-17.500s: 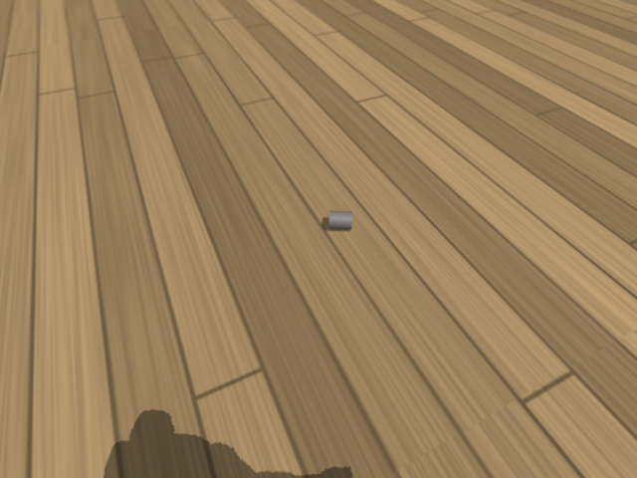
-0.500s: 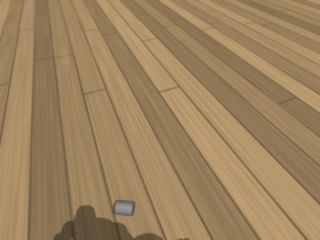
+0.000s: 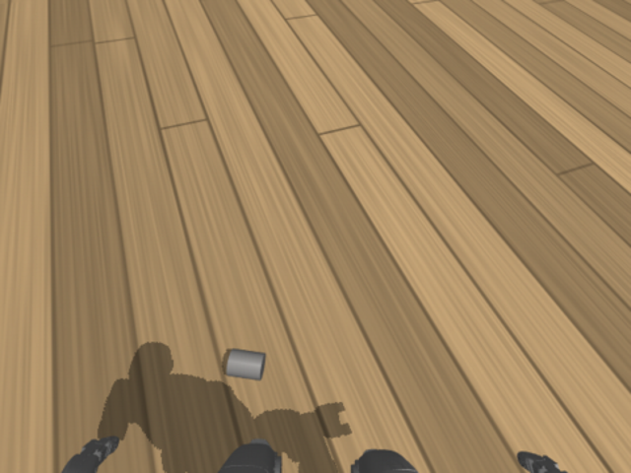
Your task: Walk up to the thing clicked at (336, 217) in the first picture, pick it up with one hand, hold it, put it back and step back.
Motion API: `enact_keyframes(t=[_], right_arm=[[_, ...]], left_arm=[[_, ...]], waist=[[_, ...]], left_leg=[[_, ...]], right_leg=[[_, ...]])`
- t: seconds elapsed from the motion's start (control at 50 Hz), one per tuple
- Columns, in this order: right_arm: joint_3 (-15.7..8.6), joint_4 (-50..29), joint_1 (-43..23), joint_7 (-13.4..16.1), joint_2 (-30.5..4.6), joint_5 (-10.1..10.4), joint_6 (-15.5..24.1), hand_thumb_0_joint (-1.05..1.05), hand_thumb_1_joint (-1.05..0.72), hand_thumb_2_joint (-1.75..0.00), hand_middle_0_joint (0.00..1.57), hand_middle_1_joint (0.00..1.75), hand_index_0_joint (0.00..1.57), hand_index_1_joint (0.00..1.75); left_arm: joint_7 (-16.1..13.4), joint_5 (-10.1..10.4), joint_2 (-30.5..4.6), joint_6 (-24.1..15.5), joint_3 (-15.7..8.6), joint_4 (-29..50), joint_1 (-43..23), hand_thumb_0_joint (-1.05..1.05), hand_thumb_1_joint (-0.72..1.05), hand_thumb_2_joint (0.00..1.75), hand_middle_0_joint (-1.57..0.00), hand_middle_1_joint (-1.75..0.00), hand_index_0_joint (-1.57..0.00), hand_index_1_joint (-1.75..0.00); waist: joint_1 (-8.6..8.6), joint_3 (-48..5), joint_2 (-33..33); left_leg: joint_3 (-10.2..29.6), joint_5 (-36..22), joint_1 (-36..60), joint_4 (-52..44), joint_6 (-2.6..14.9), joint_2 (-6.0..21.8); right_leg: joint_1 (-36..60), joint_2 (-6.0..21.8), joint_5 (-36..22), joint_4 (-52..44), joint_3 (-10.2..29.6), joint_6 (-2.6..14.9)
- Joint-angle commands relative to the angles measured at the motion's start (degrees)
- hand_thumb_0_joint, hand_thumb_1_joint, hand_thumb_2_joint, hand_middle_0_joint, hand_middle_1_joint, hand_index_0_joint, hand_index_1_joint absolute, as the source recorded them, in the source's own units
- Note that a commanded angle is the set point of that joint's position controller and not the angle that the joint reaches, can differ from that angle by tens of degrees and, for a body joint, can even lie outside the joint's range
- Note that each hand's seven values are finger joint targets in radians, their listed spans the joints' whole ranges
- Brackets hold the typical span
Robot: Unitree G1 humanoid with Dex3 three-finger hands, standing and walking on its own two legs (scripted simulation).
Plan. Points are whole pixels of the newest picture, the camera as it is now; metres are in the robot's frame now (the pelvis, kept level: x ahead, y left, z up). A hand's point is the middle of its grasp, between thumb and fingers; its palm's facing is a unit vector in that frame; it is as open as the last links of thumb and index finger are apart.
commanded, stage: walk up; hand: left
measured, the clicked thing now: (246, 364) +0.46 +0.20 -0.71
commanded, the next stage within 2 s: stand in 1.70 s
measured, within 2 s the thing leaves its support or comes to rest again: neither
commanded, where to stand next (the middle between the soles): +0.06 -0.03 m, yaw -2 degrees
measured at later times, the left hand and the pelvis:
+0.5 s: hand out of the picture +0.02 +0.25 -0.15, palm faces -0.01 -0.92 -0.40, open 7.4 cm; pelvis -0.07 -0.02 -0.01, yaw -1 degrees
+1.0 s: hand out of the picture -0.01 +0.24 -0.13, palm faces -0.01 -0.92 -0.38, open 7.4 cm; pelvis -0.06 -0.03 +0.02, yaw +1 degrees
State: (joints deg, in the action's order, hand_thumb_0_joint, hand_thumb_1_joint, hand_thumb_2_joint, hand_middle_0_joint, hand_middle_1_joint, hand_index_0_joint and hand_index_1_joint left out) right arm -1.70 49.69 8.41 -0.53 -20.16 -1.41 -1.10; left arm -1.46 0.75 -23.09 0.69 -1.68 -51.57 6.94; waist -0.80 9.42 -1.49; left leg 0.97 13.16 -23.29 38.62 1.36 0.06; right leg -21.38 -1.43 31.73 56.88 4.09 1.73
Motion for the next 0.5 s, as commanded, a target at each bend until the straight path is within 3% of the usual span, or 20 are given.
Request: enact_keyframes(t=[0.0, 0.04, 0.06, 0.08, 0.1, 0.12, 0.14, 0.18, 0.22, 0.24, 0.26, 0.28, 0.3, 0.32, 0.36, 0.4, 0.42, 0.44, 0.46, 0.48], right_arm=[[-4.80, -2.77, 1.81, 0.65, -16.70, -0.93, 1.61, 0.00, -0.90, -0.90, 0.20, 0.30, 0.20, 0.30], [-4.45, -2.49, 0.24, 0.61, -16.73, -0.48, 1.51, 0.00, -0.90, -0.90, 0.20, 0.30, 0.20, 0.30], [-3.63, -2.32, -0.10, 0.71, -14.65, 0.12, 1.57, 0.00, -0.90, -0.90, 0.20, 0.30, 0.20, 0.30], [-3.35, -3.08, -1.50, 1.01, -13.41, 1.20, 0.87, 0.00, -0.90, -0.90, 0.20, 0.30, 0.20, 0.30], [-3.32, -3.20, -3.18, 1.79, -12.89, 2.19, 0.84, 0.00, -0.90, -0.90, 0.20, 0.30, 0.20, 0.30], [-3.72, -2.71, -2.05, 1.97, -12.82, 2.24, 0.71, 0.00, -0.90, -0.90, 0.20, 0.30, 0.20, 0.30], [-4.01, -2.14, 0.76, 1.93, -12.84, 2.32, 0.72, 0.00, -0.90, -0.90, 0.20, 0.30, 0.20, 0.30], [-3.91, -2.17, 1.46, 1.97, -12.66, 2.39, 1.38, 0.00, -0.90, -0.90, 0.20, 0.30, 0.20, 0.30], [-3.99, -1.95, 2.32, 1.78, -13.07, 1.78, 2.27, 0.00, -0.90, -0.90, 0.20, 0.30, 0.20, 0.30], [-4.49, -1.72, 3.06, 1.71, -15.03, 1.08, 2.65, 0.00, -0.90, -0.90, 0.20, 0.30, 0.20, 0.30], [-4.79, -1.91, 2.93, 1.67, -16.78, 1.21, 2.90, 0.00, -0.90, -0.90, 0.20, 0.30, 0.20, 0.30], [-4.81, -2.29, 1.90, 1.64, -17.44, 1.36, 2.98, 0.00, -0.90, -0.90, 0.20, 0.30, 0.20, 0.30], [-4.75, -2.66, 0.19, 1.73, -17.44, 0.97, 2.97, 0.00, -0.90, -0.90, 0.20, 0.30, 0.20, 0.30], [-4.63, -3.22, -2.09, 2.00, -17.63, 0.67, 2.92, 0.00, -0.90, -0.90, 0.20, 0.30, 0.20, 0.30], [-4.03, -3.18, -4.78, 2.33, -17.74, 0.41, 2.65, 0.00, -0.90, -0.90, 0.20, 0.30, 0.20, 0.30], [-3.24, -2.66, -5.87, 1.66, -16.04, 0.55, 1.96, 0.00, -0.90, -0.90, 0.20, 0.30, 0.20, 0.30], [-2.57, -2.04, -4.72, 1.26, -14.21, 0.65, 1.41, 0.00, -0.90, -0.90, 0.20, 0.30, 0.20, 0.30], [-2.09, -2.02, -3.16, 0.89, -12.30, 1.26, 0.97, 0.00, -0.90, -0.90, 0.20, 0.30, 0.20, 0.30], [-2.04, -1.67, -2.80, 0.74, -11.12, 1.04, 0.67, 0.00, -0.90, -0.90, 0.20, 0.30, 0.20, 0.30], [-3.46, -0.45, -2.68, 1.23, -14.49, 0.51, 0.47, 0.00, -0.90, -0.90, 0.20, 0.30, 0.20, 0.30]], left_arm=[[0.61, -1.42, -10.16, -0.98, -3.63, -0.19, 7.12, 0.00, 0.90, 0.90, -0.20, -0.30, -0.20, -0.30], [0.62, -1.89, -8.78, -1.27, -3.85, -2.44, 10.56, 0.00, 0.90, 0.90, -0.20, -0.30, -0.20, -0.30], [0.43, -2.49, -9.27, -1.69, -4.18, -2.54, 11.16, 0.00, 0.90, 0.90, -0.20, -0.30, -0.20, -0.30], [0.14, -2.51, -14.16, -0.89, -5.12, -0.28, 6.54, 0.00, 0.90, 0.90, -0.20, -0.30, -0.20, -0.30], [0.38, -1.92, -17.24, -0.22, -5.42, 1.83, 2.80, 0.00, 0.90, 0.90, -0.20, -0.30, -0.20, -0.30], [0.56, -1.81, -16.70, -0.45, -5.07, 3.81, 0.68, 0.00, 0.90, 0.90, -0.20, -0.30, -0.20, -0.30], [0.56, -1.60, -15.68, -0.49, -4.61, 4.42, -0.57, 0.00, 0.90, 0.90, -0.20, -0.30, -0.20, -0.30], [0.42, -1.57, -13.83, -0.51, -4.33, 5.36, -0.33, 0.00, 0.90, 0.90, -0.20, -0.30, -0.20, -0.30], [0.27, -1.63, -13.11, -0.55, -3.99, 5.14, 0.16, 0.00, 0.90, 0.90, -0.20, -0.30, -0.20, -0.30], [0.27, -1.30, -11.70, -0.55, -3.66, 5.59, 1.02, 0.00, 0.90, 0.90, -0.20, -0.30, -0.20, -0.30], [0.26, -0.66, -9.70, -0.12, -3.11, 4.90, 2.88, 0.00, 0.90, 0.90, -0.20, -0.30, -0.20, -0.30], [0.17, -0.59, -9.20, 0.32, -3.02, 3.83, 3.80, 0.00, 0.90, 0.90, -0.20, -0.30, -0.20, -0.30], [0.17, -0.64, -9.86, 0.45, -3.18, 3.27, 4.24, 0.00, 0.90, 0.90, -0.20, -0.30, -0.20, -0.30], [0.41, -0.70, -10.40, 0.57, -3.37, 2.92, 4.70, 0.00, 0.90, 0.90, -0.20, -0.30, -0.20, -0.30], [0.78, -0.55, -9.96, 0.31, -3.58, 1.44, 6.17, 0.00, 0.90, 0.90, -0.20, -0.30, -0.20, -0.30], [1.03, -0.99, -9.16, -0.80, -3.73, -0.83, 9.64, 0.00, 0.90, 0.90, -0.20, -0.30, -0.20, -0.30], [0.84, -1.41, -9.45, -1.44, -4.00, -1.45, 9.70, 0.00, 0.90, 0.90, -0.20, -0.30, -0.20, -0.30], [0.57, -2.51, -12.16, -2.32, -4.29, -0.61, 8.70, 0.00, 0.90, 0.90, -0.20, -0.30, -0.20, -0.30], [0.32, -3.02, -16.79, -2.95, -5.23, 0.74, 4.33, 0.00, 0.90, 0.90, -0.20, -0.30, -0.20, -0.30], [0.27, -2.93, -19.27, -2.94, -5.52, 1.86, -1.15, 0.00, 0.90, 0.90, -0.20, -0.30, -0.20, -0.30]], waist=[[-0.31, -11.53, 11.96], [2.11, -11.44, 10.82], [3.20, -11.62, 8.53], [2.03, -3.73, 2.99], [1.64, -1.91, -4.26], [0.09, -3.61, -4.89], [-1.04, -6.81, -4.81], [-0.54, -9.98, -5.10], [-0.48, -12.70, -3.68], [-0.07, -15.03, -0.10], [0.33, -18.13, 3.80], [0.83, -18.04, 7.76], [0.95, -16.92, 9.04], [1.57, -15.44, 8.41], [3.00, -11.92, 10.19], [4.35, -11.92, 10.14], [3.96, -12.24, 8.41], [3.14, -11.95, 1.46], [2.19, -7.89, -6.13], [0.97, -5.80, -6.45]], left_leg=[[18.86, 17.65, 6.78, -17.91, 9.62, 12.86], [15.38, 12.01, 3.64, -14.36, 7.61, 11.83], [13.00, 8.32, 1.52, -11.18, 5.02, 10.53], [9.02, -8.43, -3.20, -2.65, 1.46, 5.28], [1.73, -1.39, 0.35, 5.47, 0.01, -1.89], [0.70, 4.93, 4.17, 10.14, -0.06, -2.53], [1.25, 6.86, 5.78, 12.36, 0.36, -3.12], [1.60, -0.38, 6.33, 8.47, 1.13, -1.94], [4.64, -17.65, 10.92, -1.87, 2.78, 2.32], [11.72, -24.05, 14.85, -5.12, 5.99, 6.85], [19.97, -27.23, 16.59, -7.43, 11.02, 13.80], [25.93, -25.48, 14.40, -10.46, 14.21, 17.67], [27.44, -19.63, 9.83, -13.18, 14.89, 18.74], [24.94, -13.63, 6.81, -13.59, 14.29, 17.82], [19.65, -8.14, 1.59, -12.55, 11.60, 14.72], [14.26, -1.93, 0.10, -9.29, 6.77, 9.59], [12.97, 0.26, -0.66, -6.88, 4.79, 7.92], [10.32, 2.96, -3.48, -0.50, 1.85, 4.25], [7.15, 13.44, -7.38, 4.99, -0.51, -2.60], [6.35, 19.23, 0.55, 10.98, -1.04, -0.14]], right_leg=[[4.76, 0.50, 2.19, -15.02, -3.43, -0.79], [12.21, 0.14, -7.64, -29.15, -4.85, 0.76], [15.98, 1.14, -10.43, -33.83, -2.70, 1.97], [6.92, 8.84, -23.19, -31.01, 8.32, 4.28], [-1.40, 15.28, -30.89, -32.86, 14.45, 9.11], [-1.39, 18.01, -42.57, -30.71, 14.29, 11.61], [0.30, 18.28, -48.15, -28.73, 12.07, 11.92], [4.33, 15.20, -49.64, -24.74, 7.76, 9.58], [5.63, 10.16, -43.16, -18.23, 3.18, 4.96], [2.78, 6.20, -34.75, -11.75, 0.80, 2.68], [2.13, 2.17, -22.28, -6.52, -1.81, 0.35], [2.41, 0.87, -4.59, -4.23, -1.22, 0.14], [3.37, 1.42, 2.71, -1.18, 0.95, 0.24], [3.35, 2.19, 3.06, -0.40, 1.26, 0.63], [5.09, 2.71, -1.25, -5.14, -1.23, 0.98], [11.38, 1.92, -9.73, -21.09, -4.01, 1.00], [14.62, 2.03, -11.06, -28.26, -2.02, 1.18], [14.75, 8.58, -6.34, -34.83, 10.92, 3.03], [8.89, 19.44, -2.34, -40.30, 24.82, 7.65], [-3.16, 24.11, -1.64, -40.27, 25.64, 11.78]])
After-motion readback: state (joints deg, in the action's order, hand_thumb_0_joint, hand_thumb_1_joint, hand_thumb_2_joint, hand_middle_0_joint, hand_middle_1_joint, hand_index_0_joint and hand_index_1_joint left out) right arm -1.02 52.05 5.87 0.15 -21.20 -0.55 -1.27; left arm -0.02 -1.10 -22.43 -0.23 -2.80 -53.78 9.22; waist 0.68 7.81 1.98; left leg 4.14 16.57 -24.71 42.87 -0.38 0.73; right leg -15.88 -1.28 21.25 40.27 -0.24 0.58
